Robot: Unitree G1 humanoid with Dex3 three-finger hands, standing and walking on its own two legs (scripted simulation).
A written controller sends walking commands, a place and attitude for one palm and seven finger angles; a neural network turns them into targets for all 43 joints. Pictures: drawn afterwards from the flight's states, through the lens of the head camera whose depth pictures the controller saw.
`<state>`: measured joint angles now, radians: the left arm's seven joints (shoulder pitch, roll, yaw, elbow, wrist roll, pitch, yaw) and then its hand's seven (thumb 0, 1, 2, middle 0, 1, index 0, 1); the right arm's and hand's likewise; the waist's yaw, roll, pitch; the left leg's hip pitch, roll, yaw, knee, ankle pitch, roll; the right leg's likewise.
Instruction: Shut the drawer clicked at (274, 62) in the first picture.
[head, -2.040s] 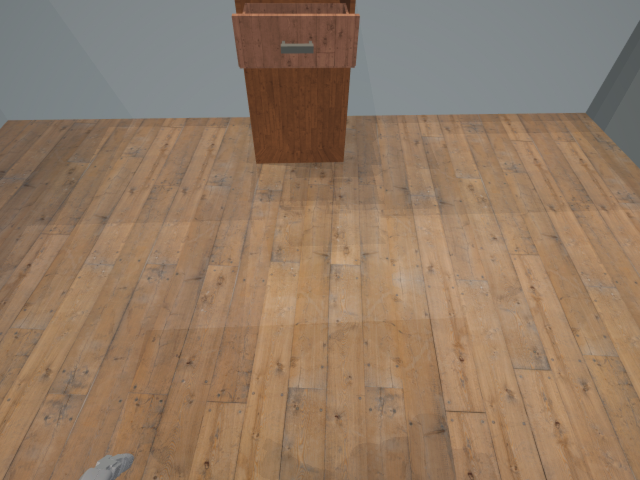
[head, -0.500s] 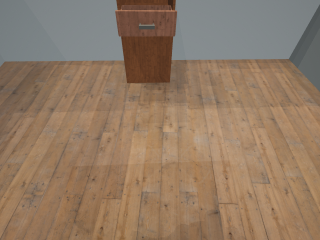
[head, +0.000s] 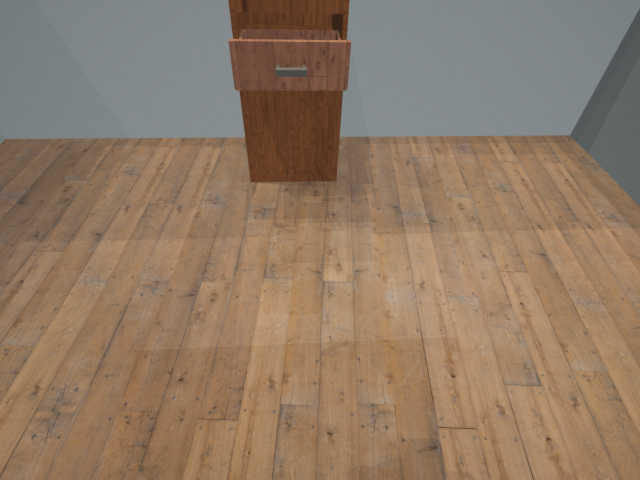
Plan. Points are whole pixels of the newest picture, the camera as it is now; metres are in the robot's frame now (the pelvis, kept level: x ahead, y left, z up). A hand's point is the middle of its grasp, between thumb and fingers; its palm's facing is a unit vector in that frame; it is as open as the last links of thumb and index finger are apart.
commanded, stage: walk to a spot facing it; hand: left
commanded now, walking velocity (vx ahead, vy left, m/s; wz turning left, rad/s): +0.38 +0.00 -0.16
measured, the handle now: (291, 69) +1.36 +0.19 -0.05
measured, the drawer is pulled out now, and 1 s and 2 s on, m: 0.30 0.30 0.30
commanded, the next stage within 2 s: turn to face it in 1.68 s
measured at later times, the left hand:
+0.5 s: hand (253, 392) +0.31 +0.14 -0.19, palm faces -0.11 -0.97 -0.20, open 7.4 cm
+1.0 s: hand (241, 367) +0.35 +0.17 -0.19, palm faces -0.01 -0.99 -0.13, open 7.4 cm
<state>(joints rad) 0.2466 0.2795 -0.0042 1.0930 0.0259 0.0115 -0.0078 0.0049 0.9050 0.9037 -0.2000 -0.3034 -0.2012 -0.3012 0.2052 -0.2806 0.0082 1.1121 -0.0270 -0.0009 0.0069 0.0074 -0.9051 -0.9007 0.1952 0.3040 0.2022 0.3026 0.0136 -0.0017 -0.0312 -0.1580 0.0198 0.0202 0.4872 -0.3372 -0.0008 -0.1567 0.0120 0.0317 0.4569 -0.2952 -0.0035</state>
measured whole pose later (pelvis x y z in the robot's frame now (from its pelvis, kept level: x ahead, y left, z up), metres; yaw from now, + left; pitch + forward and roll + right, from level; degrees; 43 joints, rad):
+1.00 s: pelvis +0.39 +0.00 -0.01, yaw -6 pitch -1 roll -1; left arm 0.39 0.17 0.05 1.14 0.03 -0.03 -0.01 0.01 0.91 0.90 -0.20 -0.30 -0.20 -0.30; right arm 0.19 -0.13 -0.04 1.00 -0.03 -0.09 0.00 0.00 -0.91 -0.90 0.19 0.30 0.20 0.30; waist 0.03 -0.04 0.03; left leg -0.32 0.08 0.19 0.60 -0.27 0.05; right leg -0.33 -0.05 -0.07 1.12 -0.43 -0.02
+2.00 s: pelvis +0.78 -0.07 -0.01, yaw -3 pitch -1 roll -2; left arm 0.34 0.16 0.03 1.12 0.02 -0.01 0.02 0.01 0.91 0.90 -0.20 -0.30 -0.20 -0.30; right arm 0.16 -0.16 -0.02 0.99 -0.02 -0.05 -0.01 0.01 -0.91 -0.90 0.19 0.30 0.20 0.30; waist 0.03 -0.03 0.08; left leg -0.35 0.03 0.14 0.59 -0.23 0.07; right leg -0.34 -0.08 -0.10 1.12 -0.52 0.03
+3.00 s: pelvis +0.93 -0.02 +0.01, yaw +6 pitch -1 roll +0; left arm 0.36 0.18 0.06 1.14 0.03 -0.01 0.00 0.01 0.91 0.90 -0.20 -0.30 -0.20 -0.30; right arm 0.27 -0.15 -0.04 1.04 -0.02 -0.08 -0.03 -0.01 -0.94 -0.90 0.20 0.30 0.20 0.30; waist 0.02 -0.05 0.02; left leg -0.12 0.01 0.16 0.38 -0.25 0.05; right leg -0.47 -0.10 -0.07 1.08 -0.31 0.00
